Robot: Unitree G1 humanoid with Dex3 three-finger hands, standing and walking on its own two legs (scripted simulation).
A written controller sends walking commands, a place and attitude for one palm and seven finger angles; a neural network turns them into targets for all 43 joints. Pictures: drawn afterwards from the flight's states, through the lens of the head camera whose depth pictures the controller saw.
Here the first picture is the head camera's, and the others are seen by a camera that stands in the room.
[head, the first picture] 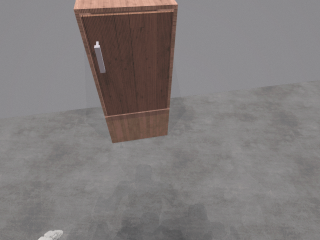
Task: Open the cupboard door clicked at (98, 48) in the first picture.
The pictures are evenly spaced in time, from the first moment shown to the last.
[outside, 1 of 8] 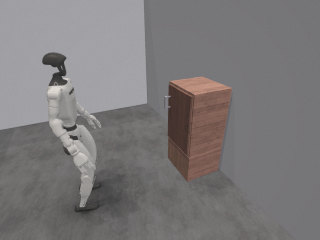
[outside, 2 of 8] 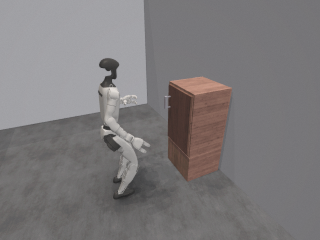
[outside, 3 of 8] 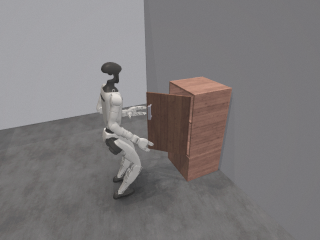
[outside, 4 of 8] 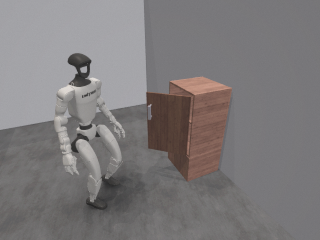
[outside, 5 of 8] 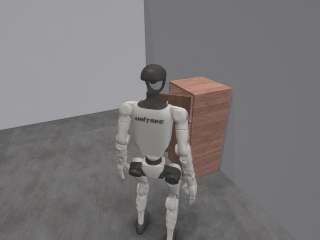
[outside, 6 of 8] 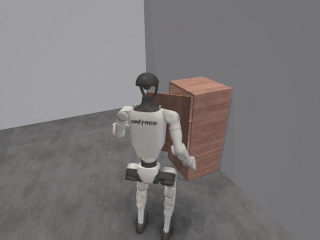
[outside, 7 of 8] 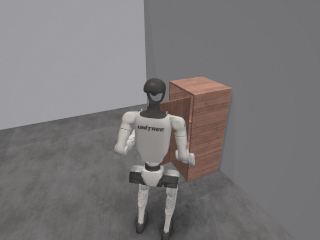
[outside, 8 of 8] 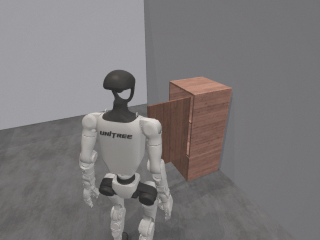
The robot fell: no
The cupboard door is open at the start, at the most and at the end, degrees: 0 95 94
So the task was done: yes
